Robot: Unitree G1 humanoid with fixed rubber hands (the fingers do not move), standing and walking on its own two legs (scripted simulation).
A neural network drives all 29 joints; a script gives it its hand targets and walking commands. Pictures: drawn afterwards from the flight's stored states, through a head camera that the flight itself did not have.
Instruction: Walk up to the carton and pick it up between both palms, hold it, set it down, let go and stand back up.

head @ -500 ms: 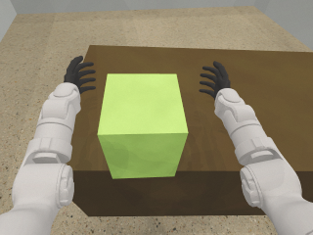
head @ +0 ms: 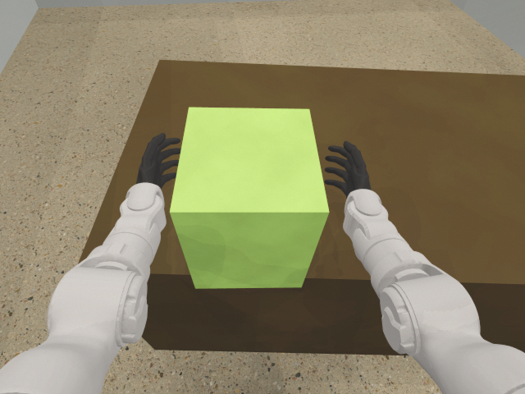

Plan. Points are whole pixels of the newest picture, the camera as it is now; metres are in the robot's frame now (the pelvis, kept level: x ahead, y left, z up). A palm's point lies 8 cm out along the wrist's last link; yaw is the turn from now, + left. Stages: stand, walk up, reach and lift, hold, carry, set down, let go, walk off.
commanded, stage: reach and lift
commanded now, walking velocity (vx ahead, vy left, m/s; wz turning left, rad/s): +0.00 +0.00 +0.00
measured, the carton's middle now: (249, 203) +0.42 +0.02 +0.02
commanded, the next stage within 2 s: none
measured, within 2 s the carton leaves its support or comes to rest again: neither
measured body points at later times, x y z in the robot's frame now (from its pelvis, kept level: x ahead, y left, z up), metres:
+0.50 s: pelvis -0.01 +0.00 -0.01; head +0.05 +0.01 +0.43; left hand +0.44 +0.16 +0.06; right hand +0.43 -0.14 +0.05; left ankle +0.01 +0.12 -0.73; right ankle +0.01 -0.13 -0.73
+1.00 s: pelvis +0.01 +0.00 +0.02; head +0.05 +0.02 +0.46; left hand +0.42 +0.16 +0.06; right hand +0.40 -0.14 +0.05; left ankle +0.01 +0.12 -0.73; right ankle +0.01 -0.12 -0.73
